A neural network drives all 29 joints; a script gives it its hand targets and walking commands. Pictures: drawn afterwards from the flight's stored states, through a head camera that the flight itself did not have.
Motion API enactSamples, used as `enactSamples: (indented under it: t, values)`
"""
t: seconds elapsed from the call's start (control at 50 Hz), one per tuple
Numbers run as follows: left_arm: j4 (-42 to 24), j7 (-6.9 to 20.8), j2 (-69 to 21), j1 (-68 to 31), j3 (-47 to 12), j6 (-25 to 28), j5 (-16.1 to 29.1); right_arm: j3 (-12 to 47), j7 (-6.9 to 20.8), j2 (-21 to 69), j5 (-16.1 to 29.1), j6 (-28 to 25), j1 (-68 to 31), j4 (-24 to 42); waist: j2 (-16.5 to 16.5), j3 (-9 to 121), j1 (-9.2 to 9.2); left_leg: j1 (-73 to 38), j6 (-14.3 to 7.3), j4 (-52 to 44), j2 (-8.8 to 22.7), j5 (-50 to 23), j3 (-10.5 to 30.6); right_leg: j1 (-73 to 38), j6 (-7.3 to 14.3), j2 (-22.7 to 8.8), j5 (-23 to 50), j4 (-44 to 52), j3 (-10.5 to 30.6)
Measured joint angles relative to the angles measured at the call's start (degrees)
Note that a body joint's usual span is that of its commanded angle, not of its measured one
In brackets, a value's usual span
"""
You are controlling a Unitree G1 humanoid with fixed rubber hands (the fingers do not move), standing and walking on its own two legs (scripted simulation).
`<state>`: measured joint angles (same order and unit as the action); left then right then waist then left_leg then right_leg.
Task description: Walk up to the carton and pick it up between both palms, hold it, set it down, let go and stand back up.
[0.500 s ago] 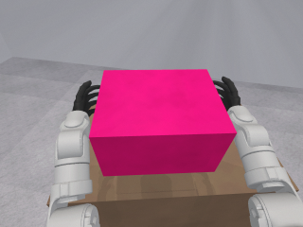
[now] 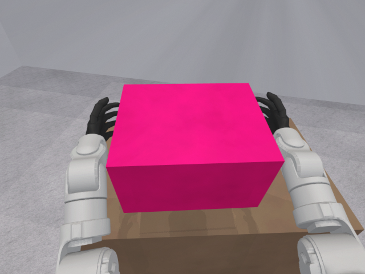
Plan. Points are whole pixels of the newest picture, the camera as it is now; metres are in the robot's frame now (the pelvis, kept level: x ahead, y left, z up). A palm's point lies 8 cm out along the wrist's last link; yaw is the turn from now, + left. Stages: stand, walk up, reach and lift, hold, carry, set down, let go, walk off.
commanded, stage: hold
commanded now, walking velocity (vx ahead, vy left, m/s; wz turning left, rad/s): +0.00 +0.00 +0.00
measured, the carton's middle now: (189, 144) +0.35 +0.01 +0.14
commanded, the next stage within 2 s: none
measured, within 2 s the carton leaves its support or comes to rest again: neither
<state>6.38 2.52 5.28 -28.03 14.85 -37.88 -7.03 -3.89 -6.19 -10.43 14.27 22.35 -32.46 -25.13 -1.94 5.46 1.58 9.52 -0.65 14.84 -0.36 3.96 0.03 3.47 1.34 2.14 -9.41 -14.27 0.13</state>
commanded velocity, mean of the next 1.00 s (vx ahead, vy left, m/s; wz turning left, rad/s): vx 0.00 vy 0.00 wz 0.00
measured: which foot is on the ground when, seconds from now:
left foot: down 0.00-1.00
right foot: down 0.00-1.00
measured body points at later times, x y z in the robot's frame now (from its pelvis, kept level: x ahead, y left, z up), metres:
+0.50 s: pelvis +0.01 +0.00 +0.00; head -0.03 +0.02 +0.45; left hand +0.37 +0.19 +0.17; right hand +0.38 -0.19 +0.17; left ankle +0.05 +0.11 -0.75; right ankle -0.02 -0.10 -0.75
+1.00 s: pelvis +0.01 +0.00 +0.00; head -0.04 +0.02 +0.45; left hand +0.37 +0.19 +0.18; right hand +0.38 -0.19 +0.18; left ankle +0.05 +0.11 -0.75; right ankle -0.02 -0.10 -0.75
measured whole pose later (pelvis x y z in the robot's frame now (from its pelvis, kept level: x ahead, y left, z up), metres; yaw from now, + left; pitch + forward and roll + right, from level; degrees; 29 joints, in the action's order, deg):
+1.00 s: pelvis +0.01 +0.00 +0.00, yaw +0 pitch -2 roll +0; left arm 7.7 3.0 5.2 -28.7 15.2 -37.9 -7.2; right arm -3.4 -6.8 -10.8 14.6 22.8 -32.6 -25.5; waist -2.0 5.8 2.4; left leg 9.1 -0.5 15.7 -0.2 5.0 -0.1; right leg 2.9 1.5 2.3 -10.1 -14.7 0.3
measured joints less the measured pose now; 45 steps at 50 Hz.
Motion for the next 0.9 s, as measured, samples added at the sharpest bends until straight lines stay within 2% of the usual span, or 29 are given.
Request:
enactSamples:
  t: [0.36,0.66,0.9]
  values:
    - [0.9,-0.4,0.0,-0.4,-0.7,0.0,-0.1,-0.1,0.6,-0.4,0.1,-0.6,0.1,-1.1,-0.4,0.4,0.85,0.3,-0.2,0.8,-0.1,0.9,-0.3,0.1,-0.1,-0.2,-0.5,-0.1,0.3]
    - [-2.4,-0.4,-0.9,1.3,-0.3,-1.1,-0.5,1.6,-0.4,-1.5,2.0,0.7,0.6,1.2,-0.4,0.0,1.13,-0.6,0.1,1.4,0.2,1.8,-0.6,-1.0,0.0,0.1,-0.9,-0.1,0.6]
    - [0.0,0.3,-0.3,0.1,0.3,-0.5,-0.2,0.8,-0.6,-0.6,0.7,0.8,0.2,0.5,-0.1,0.2,0.87,-0.5,0.2,1.0,0.2,1.3,-0.2,-0.8,0.1,0.1,-0.8,-0.3,0.2]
